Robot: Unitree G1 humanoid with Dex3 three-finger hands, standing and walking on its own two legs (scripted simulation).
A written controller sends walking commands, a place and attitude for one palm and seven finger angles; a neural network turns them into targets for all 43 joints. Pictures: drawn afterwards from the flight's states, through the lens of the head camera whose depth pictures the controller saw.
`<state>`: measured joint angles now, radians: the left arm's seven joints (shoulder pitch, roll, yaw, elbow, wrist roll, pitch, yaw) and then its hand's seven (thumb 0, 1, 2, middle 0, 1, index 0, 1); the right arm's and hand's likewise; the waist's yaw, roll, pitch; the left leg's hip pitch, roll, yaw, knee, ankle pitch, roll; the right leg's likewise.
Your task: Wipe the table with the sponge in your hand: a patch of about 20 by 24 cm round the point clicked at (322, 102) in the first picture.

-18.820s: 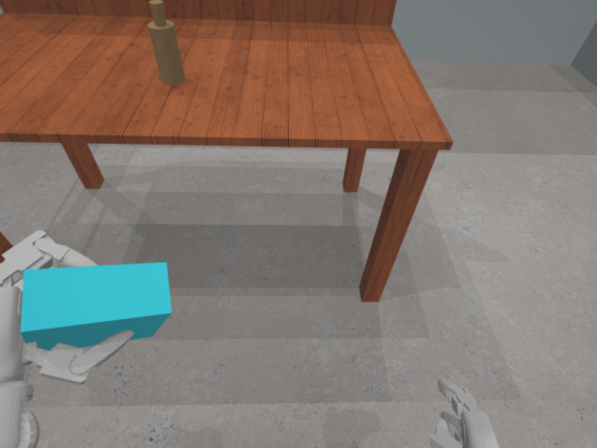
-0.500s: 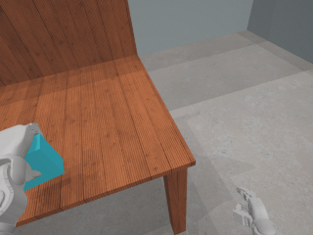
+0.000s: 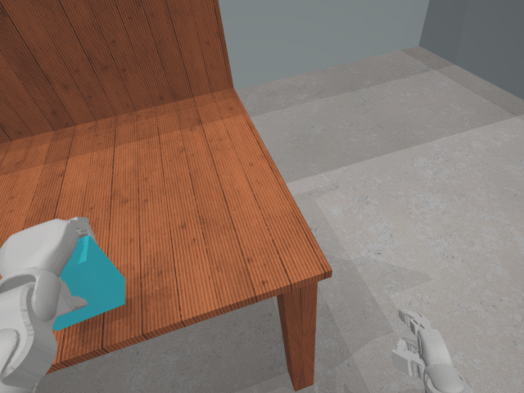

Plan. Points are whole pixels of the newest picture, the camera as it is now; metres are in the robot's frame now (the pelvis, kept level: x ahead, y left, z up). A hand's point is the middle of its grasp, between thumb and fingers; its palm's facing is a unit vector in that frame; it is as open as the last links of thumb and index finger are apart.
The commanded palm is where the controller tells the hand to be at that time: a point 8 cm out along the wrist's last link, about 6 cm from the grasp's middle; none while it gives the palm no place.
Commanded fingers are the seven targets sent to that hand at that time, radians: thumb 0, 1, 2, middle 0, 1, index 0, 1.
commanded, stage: lower the sponge onto the table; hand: left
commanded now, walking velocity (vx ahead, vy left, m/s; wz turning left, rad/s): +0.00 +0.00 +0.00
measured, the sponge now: (79, 290) +0.22 +0.32 +0.06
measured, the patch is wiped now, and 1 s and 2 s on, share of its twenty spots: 0.00 0.00 0.05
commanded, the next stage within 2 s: wipe forward along the first lane in 1.34 s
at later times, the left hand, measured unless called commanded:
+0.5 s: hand (89, 287) +0.22 +0.29 +0.08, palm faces -0.08 -0.11 -0.99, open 9.5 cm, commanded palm +0.21 +0.31 +0.17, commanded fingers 0.00 0.10 1.30 -1.20 -1.60 -1.20 -1.60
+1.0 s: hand (91, 274) +0.24 +0.30 +0.08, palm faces -0.01 -0.05 -1.00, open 9.5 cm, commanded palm +0.22 +0.31 +0.15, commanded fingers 0.00 0.10 1.30 -1.20 -1.60 -1.20 -1.60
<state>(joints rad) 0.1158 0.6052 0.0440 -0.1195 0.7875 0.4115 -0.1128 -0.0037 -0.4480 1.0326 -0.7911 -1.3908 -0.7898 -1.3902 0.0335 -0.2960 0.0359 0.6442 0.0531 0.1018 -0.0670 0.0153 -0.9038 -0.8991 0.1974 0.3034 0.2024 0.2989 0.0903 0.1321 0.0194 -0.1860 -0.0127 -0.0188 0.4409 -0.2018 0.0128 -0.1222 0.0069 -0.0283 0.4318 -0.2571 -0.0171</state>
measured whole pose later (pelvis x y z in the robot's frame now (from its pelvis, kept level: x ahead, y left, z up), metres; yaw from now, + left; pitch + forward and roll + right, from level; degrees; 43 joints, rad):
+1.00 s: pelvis +0.00 +0.00 +0.00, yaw +0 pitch -3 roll +0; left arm 0.12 0.56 0.02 -0.05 0.87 0.18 0.02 0.00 -0.45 1.04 -0.79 -1.39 -0.79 -1.39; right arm 0.08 -0.28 0.01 0.68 0.03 0.08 -0.08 0.01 -0.90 -0.90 0.20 0.30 0.20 0.30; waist 0.11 0.10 0.02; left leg -0.20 0.00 -0.03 0.46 -0.22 0.01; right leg -0.12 0.02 -0.04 0.43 -0.27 -0.03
